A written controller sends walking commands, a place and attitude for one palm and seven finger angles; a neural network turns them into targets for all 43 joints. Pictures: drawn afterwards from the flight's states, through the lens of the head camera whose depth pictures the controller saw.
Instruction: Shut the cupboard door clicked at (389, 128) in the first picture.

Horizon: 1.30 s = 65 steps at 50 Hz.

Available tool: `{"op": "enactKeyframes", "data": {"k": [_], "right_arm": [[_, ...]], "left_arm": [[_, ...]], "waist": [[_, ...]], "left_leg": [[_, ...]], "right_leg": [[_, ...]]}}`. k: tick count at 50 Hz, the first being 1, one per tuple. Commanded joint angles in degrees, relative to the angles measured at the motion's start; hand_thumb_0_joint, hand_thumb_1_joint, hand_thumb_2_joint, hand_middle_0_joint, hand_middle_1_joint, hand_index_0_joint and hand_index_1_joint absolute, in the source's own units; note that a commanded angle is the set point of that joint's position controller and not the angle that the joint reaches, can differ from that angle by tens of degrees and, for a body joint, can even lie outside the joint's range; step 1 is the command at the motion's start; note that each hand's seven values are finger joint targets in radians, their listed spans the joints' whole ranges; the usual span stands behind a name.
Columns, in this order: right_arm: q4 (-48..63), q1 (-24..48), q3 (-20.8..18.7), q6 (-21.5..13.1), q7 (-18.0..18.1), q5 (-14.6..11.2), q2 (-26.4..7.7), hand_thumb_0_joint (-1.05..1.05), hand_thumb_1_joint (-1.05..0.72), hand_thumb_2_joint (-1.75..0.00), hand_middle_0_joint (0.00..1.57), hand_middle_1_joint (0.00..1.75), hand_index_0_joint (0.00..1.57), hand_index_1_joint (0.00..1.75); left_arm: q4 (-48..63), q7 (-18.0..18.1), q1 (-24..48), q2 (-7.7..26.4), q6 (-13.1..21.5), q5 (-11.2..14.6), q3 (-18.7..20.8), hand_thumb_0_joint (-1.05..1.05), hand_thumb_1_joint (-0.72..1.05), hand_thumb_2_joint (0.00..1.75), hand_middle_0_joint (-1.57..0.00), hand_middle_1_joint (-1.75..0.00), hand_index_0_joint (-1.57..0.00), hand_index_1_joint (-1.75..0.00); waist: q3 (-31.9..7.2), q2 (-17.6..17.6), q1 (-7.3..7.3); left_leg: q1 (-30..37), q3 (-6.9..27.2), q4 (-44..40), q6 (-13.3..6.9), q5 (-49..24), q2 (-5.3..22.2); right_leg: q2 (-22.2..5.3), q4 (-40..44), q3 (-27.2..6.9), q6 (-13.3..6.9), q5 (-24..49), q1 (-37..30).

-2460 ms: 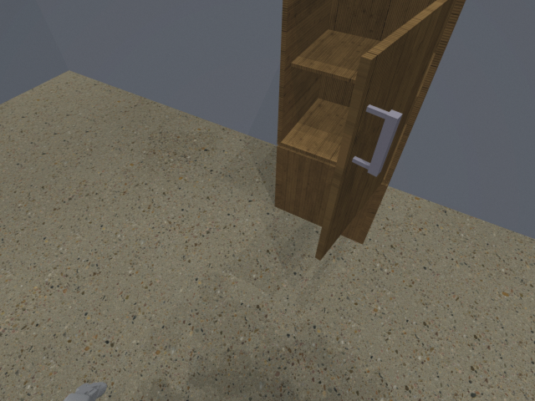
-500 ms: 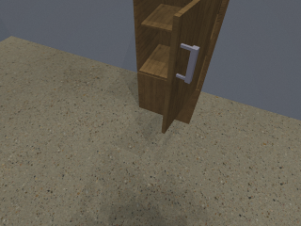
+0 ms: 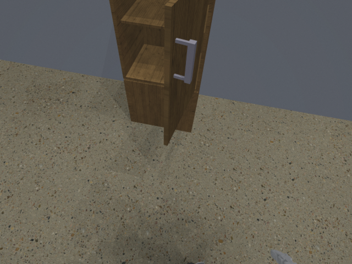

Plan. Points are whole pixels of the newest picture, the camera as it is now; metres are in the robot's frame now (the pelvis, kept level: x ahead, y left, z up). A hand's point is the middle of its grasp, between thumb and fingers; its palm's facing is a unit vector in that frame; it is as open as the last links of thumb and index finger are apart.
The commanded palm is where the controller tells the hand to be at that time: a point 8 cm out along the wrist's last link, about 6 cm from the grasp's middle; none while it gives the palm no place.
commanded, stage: walk around to get in front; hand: left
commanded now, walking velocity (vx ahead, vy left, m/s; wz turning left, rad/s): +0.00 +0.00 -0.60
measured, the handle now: (183, 61) +0.66 +0.04 +0.08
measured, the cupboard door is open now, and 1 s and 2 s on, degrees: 81 81 81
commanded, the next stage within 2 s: none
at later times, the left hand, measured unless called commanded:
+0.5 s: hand (129, 250) +0.17 +0.13 -0.15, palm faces -0.32 -0.91 -0.28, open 7.4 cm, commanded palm none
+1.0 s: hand (135, 237) +0.20 +0.13 -0.16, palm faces -0.56 -0.80 -0.20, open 7.4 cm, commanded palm none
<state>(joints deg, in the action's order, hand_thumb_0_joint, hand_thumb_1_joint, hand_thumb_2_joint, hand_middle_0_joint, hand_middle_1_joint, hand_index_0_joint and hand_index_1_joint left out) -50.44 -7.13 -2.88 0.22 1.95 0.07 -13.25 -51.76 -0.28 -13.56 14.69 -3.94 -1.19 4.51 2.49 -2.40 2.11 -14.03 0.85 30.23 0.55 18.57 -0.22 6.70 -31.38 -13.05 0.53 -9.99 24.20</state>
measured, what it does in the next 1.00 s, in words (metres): steps on the spot, turning right: right foot, then left foot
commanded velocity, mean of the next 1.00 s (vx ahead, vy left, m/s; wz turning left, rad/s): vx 0.00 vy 0.00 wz -0.60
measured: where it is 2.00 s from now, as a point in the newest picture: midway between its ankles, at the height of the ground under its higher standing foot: outside the picture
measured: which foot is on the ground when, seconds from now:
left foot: down 0.00-0.40, up 0.42-0.76, down 0.78-1.00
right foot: up 0.00-0.38, down 0.40-0.78, up 0.80-1.00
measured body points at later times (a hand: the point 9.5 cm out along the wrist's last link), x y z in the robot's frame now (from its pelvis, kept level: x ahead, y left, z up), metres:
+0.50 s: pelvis -0.02 -0.02 +0.00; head +0.03 -0.06 +0.44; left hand +0.18 +0.18 -0.13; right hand -0.09 -0.29 -0.16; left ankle -0.01 +0.13 -0.67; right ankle -0.06 -0.12 -0.73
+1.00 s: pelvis +0.01 +0.01 +0.01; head +0.06 +0.00 +0.46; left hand +0.23 +0.17 -0.14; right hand -0.09 -0.23 -0.12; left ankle +0.07 +0.09 -0.73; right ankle -0.10 -0.08 -0.65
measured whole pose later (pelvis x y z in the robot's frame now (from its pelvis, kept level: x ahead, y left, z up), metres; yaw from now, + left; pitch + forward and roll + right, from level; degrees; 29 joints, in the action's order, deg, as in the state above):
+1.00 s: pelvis +0.01 +0.01 +0.01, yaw -38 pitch +1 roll -2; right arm -51.1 -12.7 -1.4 -0.1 1.5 1.5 -9.8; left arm -51.6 -2.1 -10.1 15.0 -4.8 -1.3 6.0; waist 4.7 -1.8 0.3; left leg -13.5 -11.6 29.0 -0.3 15.8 7.0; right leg -0.9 -61.5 1.5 3.7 -25.2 26.8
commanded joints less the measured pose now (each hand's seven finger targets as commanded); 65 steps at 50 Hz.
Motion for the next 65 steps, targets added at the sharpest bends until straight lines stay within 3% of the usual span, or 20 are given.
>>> {"op": "enactKeyframes", "data": {"k": [1,3,5,12,17,18,19,20,22,25,36,37,39,44,52,56,57,58,59,65], "right_arm": [[3.8,-1.7,-2.1,-0.9,0.9,1.1,-11.7,0.0,-0.9,-0.9,0.2,0.3,0.2,0.3],[5.5,3.2,-1.0,-1.2,0.8,1.3,-8.7,0.0,-0.9,-0.9,0.2,0.3,0.2,0.3],[4.5,0.2,-1.1,-1.4,0.7,1.4,-8.4,0.0,-0.9,-0.9,0.2,0.3,0.2,0.3],[0.8,-9.6,-2.4,-1.0,0.2,1.6,-10.8,0.0,-0.9,-0.9,0.2,0.3,0.2,0.3],[0.1,-9.2,-3.2,-0.6,-0.5,1.4,-12.3,0.0,-0.9,-0.9,0.2,0.3,0.2,0.3],[0.4,-9.5,-2.9,-0.6,-0.8,1.0,-11.6,0.0,-0.9,-0.9,0.2,0.3,0.2,0.3],[2.3,-9.5,-1.8,-0.4,-1.2,0.6,-7.3,0.0,-0.9,-0.9,0.2,0.3,0.2,0.3],[5.0,-4.9,-1.1,0.2,-0.7,0.7,-6.3,0.0,-0.9,-0.9,0.2,0.3,0.2,0.3],[5.1,-1.0,-1.1,0.6,0.1,0.6,-6.7,0.0,-0.9,-0.9,0.2,0.3,0.2,0.3],[2.0,-4.3,-1.3,1.5,-0.5,1.1,-6.0,0.0,-0.9,-0.9,0.2,0.3,0.2,0.3],[2.2,-9.6,-1.3,0.1,0.1,0.2,-5.4,0.0,-0.9,-0.9,0.2,0.3,0.2,0.3],[1.7,-12.1,-1.4,-0.4,0.3,0.2,-6.3,0.0,-0.9,-0.9,0.2,0.3,0.2,0.3],[3.2,-11.8,-2.4,-0.7,0.3,1.2,-15.0,0.0,-0.9,-0.9,0.2,0.3,0.2,0.3],[4.5,-3.6,-1.1,-1.4,0.6,1.6,-8.4,0.0,-0.9,-0.9,0.2,0.3,0.2,0.3],[0.6,-10.0,-3.1,-0.7,-0.3,1.6,-10.2,0.0,-0.9,-0.9,0.2,0.3,0.2,0.3],[0.5,-8.4,-3.6,-0.3,-0.9,1.3,-11.0,0.0,-0.9,-0.9,0.2,0.3,0.2,0.3],[0.8,-9.4,-3.4,-0.2,-1.3,0.9,-9.3,0.0,-0.9,-0.9,0.2,0.3,0.2,0.3],[3.8,-7.6,-1.8,0.0,-1.6,0.8,-4.3,0.0,-0.9,-0.9,0.2,0.3,0.2,0.3],[5.6,-3.6,-1.6,0.8,-0.8,0.8,-4.9,0.0,-0.9,-0.9,0.2,0.3,0.2,0.3],[1.9,-3.2,-1.7,1.8,-0.6,1.2,-4.9,0.0,-0.9,-0.9,0.2,0.3,0.2,0.3]], "left_arm": [[5.8,-0.9,4.2,7.8,1.0,-1.0,3.0,0.0,0.9,0.9,-0.2,-0.3,-0.2,-0.3],[4.0,-1.7,0.3,6.6,0.7,-0.8,3.2,0.0,0.9,0.9,-0.2,-0.3,-0.2,-0.3],[4.0,-2.1,1.0,4.9,0.7,-0.5,2.3,0.0,0.9,0.9,-0.2,-0.3,-0.2,-0.3],[6.2,-2.4,9.8,3.2,1.0,0.0,0.7,0.0,0.9,0.9,-0.2,-0.3,-0.2,-0.3],[5.0,-2.1,6.5,4.3,2.2,0.1,0.8,0.0,0.9,0.9,-0.2,-0.3,-0.2,-0.3],[3.9,-1.7,2.1,6.6,2.9,-0.1,1.3,0.0,0.9,0.9,-0.2,-0.3,-0.2,-0.3],[2.4,-0.6,-3.1,13.7,3.8,-0.5,2.7,0.0,0.9,0.9,-0.2,-0.3,-0.2,-0.3],[1.7,0.3,-6.0,16.3,3.4,0.6,3.2,0.0,0.9,0.9,-0.2,-0.3,-0.2,-0.3],[2.3,1.5,-2.6,13.3,2.8,0.4,3.3,0.0,0.9,0.9,-0.2,-0.3,-0.2,-0.3],[4.9,1.1,5.3,10.2,2.7,0.0,1.8,0.0,0.9,0.9,-0.2,-0.3,-0.2,-0.3],[5.9,0.7,7.9,10.6,1.8,0.0,2.4,0.0,0.9,0.9,-0.2,-0.3,-0.2,-0.3],[6.1,0.7,8.2,9.0,1.6,0.3,2.1,0.0,0.9,0.9,-0.2,-0.3,-0.2,-0.3],[7.9,-0.2,4.8,3.7,1.2,0.5,1.4,0.0,0.9,0.9,-0.2,-0.3,-0.2,-0.3],[5.1,-2.0,4.0,4.0,0.8,-0.3,2.2,0.0,0.9,0.9,-0.2,-0.3,-0.2,-0.3],[6.2,-2.1,8.9,1.4,1.2,0.0,0.9,0.0,0.9,0.9,-0.2,-0.3,-0.2,-0.3],[4.7,-1.6,4.0,2.8,2.4,0.0,1.2,0.0,0.9,0.9,-0.2,-0.3,-0.2,-0.3],[3.6,-1.1,0.4,6.3,3.2,-0.3,1.7,0.0,0.9,0.9,-0.2,-0.3,-0.2,-0.3],[2.5,-0.1,-3.3,13.5,3.8,-0.6,3.1,0.0,0.9,0.9,-0.2,-0.3,-0.2,-0.3],[1.8,0.7,-6.5,14.4,3.2,0.5,3.2,0.0,0.9,0.9,-0.2,-0.3,-0.2,-0.3],[4.2,1.1,3.4,8.7,3.2,0.2,1.8,0.0,0.9,0.9,-0.2,-0.3,-0.2,-0.3]], "waist": [[-0.7,13.8,-2.37],[0.7,10.3,1.14],[-0.2,10.9,-0.3],[-1.3,13.8,-5.24],[-4.8,14.2,-3.2],[-7.4,9.2,-0.67],[-11.0,-8.7,1.41],[-11.3,-12.3,3.0],[-8.1,-11.2,2.51],[-5.0,-5.0,-2.01],[-5.2,-6.2,-4.48],[-5.6,-2.9,-5.8],[-4.7,21.9,-4.17],[-2.5,11.4,-1.88],[-4.9,14.8,-5.71],[-6.8,12.7,-2.63],[-9.4,5.1,-0.79],[-9.1,-14.2,1.15],[-9.4,-11.1,3.15],[-4.8,-4.8,-1.8]], "left_leg": [[0.3,19.8,-19.7,-8.9,-1.3,24.5],[-3.0,8.7,-16.5,-8.6,-7.6,18.5],[3.6,2.8,-13.1,-8.1,-16.8,15.4],[10.6,-1.8,-8.7,-8.8,-32.0,18.8],[8.1,-6.9,0.4,-4.3,-33.7,18.6],[2.2,-9.7,9.6,-1.0,-29.6,17.4],[-14.5,-13.5,23.1,2.9,-4.0,11.3],[-21.1,-7.2,32.9,4.1,18.3,6.9],[-23.3,-0.8,36.3,3.4,14.3,8.6],[-16.5,-2.9,32.6,4.7,6.3,7.7],[0.0,-4.9,3.0,3.4,-0.9,3.0],[6.1,-3.3,-5.3,2.7,-5.3,4.6],[8.2,19.0,-16.8,-6.7,-9.0,27.9],[3.4,0.9,-13.1,-6.6,-16.4,18.9],[12.1,-7.6,-6.7,-7.5,-32.5,21.3],[6.6,-12.5,2.8,-2.6,-28.4,20.8],[-1.3,-13.9,12.6,0.6,-22.3,18.7],[-20.0,-15.4,25.2,4.2,12.9,10.4],[-21.5,-6.3,32.8,4.0,18.5,8.5],[-17.3,-2.9,33.3,5.2,4.6,7.7]], "right_leg": [[-4.2,-31.2,5.1,3.0,-16.0,11.9],[-5.6,-40.2,8.0,3.4,-11.7,9.5],[-6.3,-38.1,10.4,3.8,-11.1,11.5],[-8.4,-17.8,16.4,3.3,-15.2,4.3],[-6.5,-0.2,18.8,0.7,-7.7,-8.8],[-8.7,7.8,16.4,-0.8,0.9,-19.8],[-22.8,9.8,-1.1,-6.0,19.7,-33.9],[-31.0,8.1,-9.7,-11.9,40.9,-31.4],[-26.2,7.6,-7.7,-13.8,32.9,-26.4],[-20.0,8.7,-0.2,-10.8,24.1,-16.1],[-15.9,4.7,-7.9,-8.3,16.8,-7.3],[-13.1,0.4,-6.0,-5.9,12.5,-3.4],[-1.9,-24.2,9.9,1.1,-23.9,9.5],[-7.6,-39.1,11.2,3.1,-13.1,8.5],[-8.5,-15.9,18.5,2.9,-16.4,1.9],[-7.1,2.3,20.4,0.8,-4.1,-11.5],[-11.4,8.8,14.6,-1.3,5.2,-22.9],[-27.3,10.7,-5.9,-7.3,25.2,-32.0],[-31.2,8.9,-7.4,-12.1,36.1,-27.2],[-20.0,9.3,0.6,-10.3,25.3,-16.0]]}}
